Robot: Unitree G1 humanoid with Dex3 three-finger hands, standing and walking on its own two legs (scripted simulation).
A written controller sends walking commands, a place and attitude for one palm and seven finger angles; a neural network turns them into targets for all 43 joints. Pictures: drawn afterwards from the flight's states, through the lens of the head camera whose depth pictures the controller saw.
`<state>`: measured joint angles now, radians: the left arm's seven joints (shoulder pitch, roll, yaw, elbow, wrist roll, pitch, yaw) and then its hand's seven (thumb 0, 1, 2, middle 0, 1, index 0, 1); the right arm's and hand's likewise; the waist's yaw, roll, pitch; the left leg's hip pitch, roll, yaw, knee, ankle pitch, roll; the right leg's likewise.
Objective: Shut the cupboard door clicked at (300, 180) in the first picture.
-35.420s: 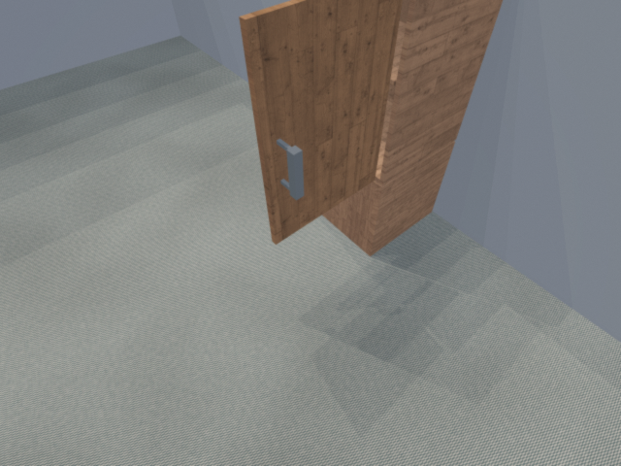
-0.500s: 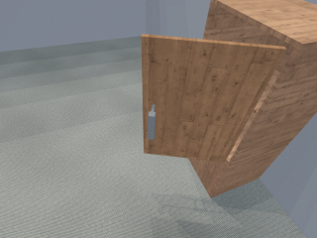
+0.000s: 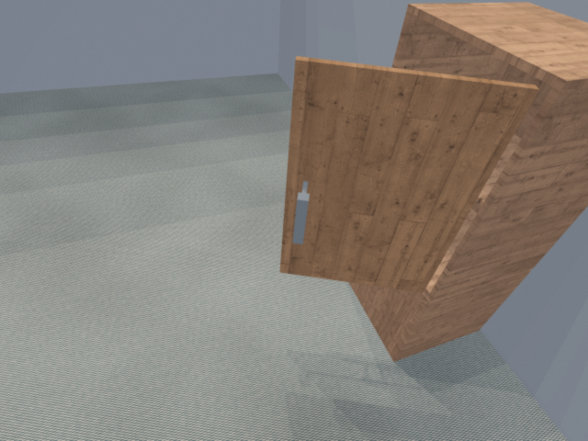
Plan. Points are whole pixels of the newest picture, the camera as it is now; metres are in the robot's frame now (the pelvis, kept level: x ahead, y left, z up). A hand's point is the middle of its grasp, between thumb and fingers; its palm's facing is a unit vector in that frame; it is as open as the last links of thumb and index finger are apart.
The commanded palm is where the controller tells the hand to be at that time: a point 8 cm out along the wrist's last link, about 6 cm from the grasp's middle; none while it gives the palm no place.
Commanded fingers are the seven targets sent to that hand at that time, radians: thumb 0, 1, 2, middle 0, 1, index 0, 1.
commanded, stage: come to a stop and stand still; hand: left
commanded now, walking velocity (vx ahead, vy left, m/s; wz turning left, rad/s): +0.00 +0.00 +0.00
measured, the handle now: (301, 212) +0.61 +0.03 -0.07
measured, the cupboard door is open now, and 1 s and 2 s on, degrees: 63 63 63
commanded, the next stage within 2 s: look again from close up in 1.42 s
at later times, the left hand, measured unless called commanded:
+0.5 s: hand out of the picture +0.03 +0.23 -0.16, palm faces -0.11 -0.98 -0.18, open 7.3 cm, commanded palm none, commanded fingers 0.00 0.90 0.90 -0.20 -0.30 -0.20 -0.30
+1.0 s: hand out of the picture -0.08 +0.15 -0.17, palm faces -0.04 -0.99 -0.14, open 7.3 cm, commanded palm none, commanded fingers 0.00 0.90 0.90 -0.20 -0.30 -0.20 -0.30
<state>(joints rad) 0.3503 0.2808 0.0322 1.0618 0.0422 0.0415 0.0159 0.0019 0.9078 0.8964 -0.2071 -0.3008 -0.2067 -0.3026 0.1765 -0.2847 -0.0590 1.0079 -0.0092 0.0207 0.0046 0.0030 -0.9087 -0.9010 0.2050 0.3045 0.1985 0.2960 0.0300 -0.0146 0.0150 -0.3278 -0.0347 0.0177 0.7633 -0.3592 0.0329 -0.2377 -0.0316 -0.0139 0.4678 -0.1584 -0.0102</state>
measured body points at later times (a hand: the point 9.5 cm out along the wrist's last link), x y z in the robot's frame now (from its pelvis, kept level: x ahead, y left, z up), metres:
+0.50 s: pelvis -0.03 +0.04 +0.02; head -0.02 +0.07 +0.47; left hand +0.03 +0.28 -0.15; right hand -0.07 -0.19 -0.13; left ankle +0.02 +0.09 -0.73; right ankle -0.11 -0.11 -0.70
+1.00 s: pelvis -0.04 -0.01 +0.01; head -0.03 +0.00 +0.46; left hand -0.07 +0.20 -0.15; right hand -0.07 -0.21 -0.15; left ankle +0.02 +0.09 -0.73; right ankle -0.08 -0.11 -0.73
